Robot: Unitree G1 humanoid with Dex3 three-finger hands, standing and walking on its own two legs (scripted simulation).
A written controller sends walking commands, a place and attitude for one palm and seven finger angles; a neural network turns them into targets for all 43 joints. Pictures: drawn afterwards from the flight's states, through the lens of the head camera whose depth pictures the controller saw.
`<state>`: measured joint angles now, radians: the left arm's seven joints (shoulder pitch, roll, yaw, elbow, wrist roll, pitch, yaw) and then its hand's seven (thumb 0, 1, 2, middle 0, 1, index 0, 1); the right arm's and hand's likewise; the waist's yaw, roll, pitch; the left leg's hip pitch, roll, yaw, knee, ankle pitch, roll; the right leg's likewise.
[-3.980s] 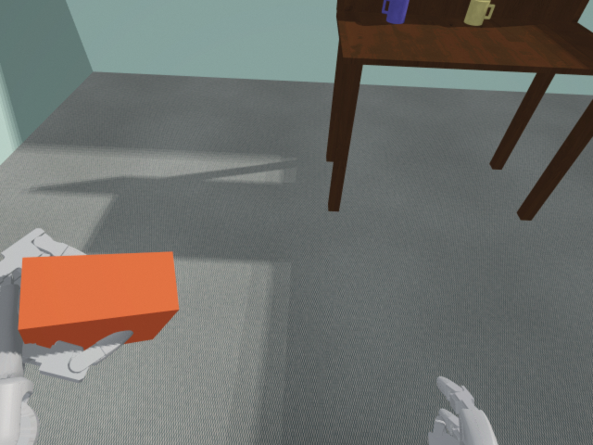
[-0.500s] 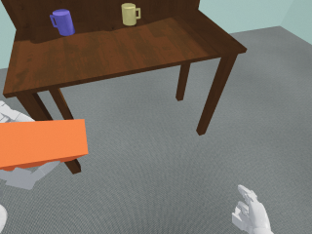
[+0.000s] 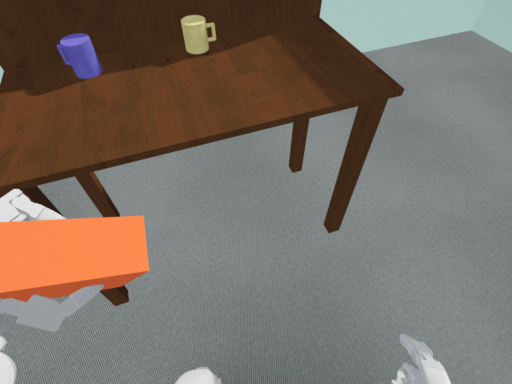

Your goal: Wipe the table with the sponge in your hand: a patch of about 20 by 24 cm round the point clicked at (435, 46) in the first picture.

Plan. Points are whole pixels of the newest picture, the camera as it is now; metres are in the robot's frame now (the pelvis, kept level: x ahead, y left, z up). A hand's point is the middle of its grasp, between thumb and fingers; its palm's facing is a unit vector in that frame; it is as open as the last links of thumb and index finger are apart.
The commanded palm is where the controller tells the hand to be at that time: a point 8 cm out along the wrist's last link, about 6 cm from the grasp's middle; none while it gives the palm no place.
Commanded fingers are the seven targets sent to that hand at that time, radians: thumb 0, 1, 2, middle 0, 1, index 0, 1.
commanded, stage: take the last steps up to it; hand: left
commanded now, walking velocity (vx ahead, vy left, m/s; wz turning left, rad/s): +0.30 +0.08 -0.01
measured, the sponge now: (94, 259) +0.23 +0.20 +0.15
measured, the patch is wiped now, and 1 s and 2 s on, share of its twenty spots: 0.00 0.00 0.00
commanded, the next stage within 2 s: come to a stop and stand still in 1.08 s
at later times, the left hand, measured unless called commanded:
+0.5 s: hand (92, 181) +0.32 +0.23 +0.17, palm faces +0.40 -0.77 -0.50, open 9.7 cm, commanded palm +0.27 +0.27 +0.18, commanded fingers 0.00 0.10 1.30 -1.20 -1.60 -1.20 -1.60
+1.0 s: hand (100, 130) +0.43 +0.26 +0.17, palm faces +0.41 -0.82 -0.39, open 9.7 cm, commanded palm +0.36 +0.30 +0.18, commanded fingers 0.00 0.10 1.30 -1.20 -1.60 -1.20 -1.60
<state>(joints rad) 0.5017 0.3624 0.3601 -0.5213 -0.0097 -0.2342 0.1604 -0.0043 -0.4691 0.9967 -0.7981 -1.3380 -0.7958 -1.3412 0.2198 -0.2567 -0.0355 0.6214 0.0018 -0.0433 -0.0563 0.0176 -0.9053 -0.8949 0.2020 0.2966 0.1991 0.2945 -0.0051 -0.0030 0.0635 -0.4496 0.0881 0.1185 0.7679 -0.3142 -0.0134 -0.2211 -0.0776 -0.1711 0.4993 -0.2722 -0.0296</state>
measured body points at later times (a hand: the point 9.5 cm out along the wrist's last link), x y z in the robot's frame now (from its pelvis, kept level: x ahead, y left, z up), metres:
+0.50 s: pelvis +0.10 +0.00 -0.01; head +0.13 -0.03 +0.43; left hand +0.30 +0.27 +0.20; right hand +0.26 -0.20 -0.13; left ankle +0.09 +0.13 -0.73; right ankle +0.14 -0.09 -0.74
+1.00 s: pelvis +0.19 +0.02 -0.01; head +0.22 +0.03 +0.44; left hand +0.40 +0.30 +0.19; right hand +0.37 -0.22 -0.09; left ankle +0.24 +0.13 -0.74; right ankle +0.14 -0.09 -0.69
